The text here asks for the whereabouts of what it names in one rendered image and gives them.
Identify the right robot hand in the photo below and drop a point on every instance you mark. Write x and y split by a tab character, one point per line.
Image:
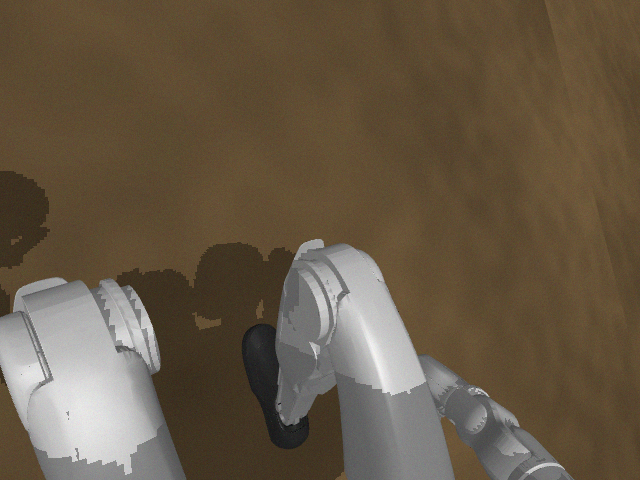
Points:
441	380

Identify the right robot arm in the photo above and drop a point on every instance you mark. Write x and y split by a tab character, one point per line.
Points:
506	451

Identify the right robot foot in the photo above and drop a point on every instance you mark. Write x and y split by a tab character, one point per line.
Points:
262	368

